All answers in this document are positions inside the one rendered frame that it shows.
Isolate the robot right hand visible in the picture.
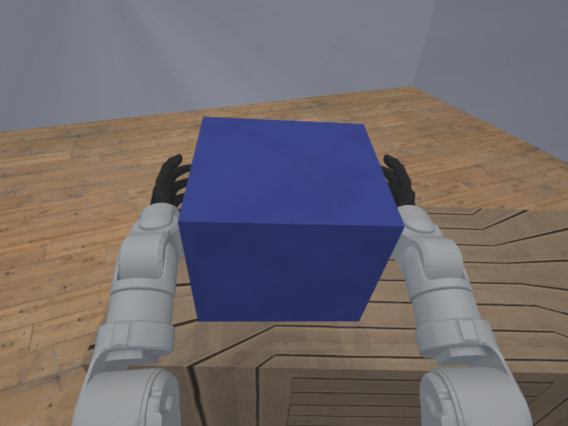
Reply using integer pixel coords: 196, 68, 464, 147
381, 154, 415, 207

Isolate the right robot forearm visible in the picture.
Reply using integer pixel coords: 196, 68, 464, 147
390, 205, 533, 426

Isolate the left robot forearm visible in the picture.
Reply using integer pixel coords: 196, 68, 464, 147
72, 202, 185, 426

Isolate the pedestal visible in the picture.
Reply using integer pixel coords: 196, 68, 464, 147
81, 203, 568, 426

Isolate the left robot upper arm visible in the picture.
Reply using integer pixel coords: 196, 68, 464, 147
74, 367, 181, 426

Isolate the carton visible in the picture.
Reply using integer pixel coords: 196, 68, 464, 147
177, 116, 405, 322

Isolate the robot left hand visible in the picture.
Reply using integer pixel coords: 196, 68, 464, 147
150, 154, 192, 212

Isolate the right robot upper arm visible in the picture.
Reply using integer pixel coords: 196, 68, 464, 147
420, 367, 531, 426

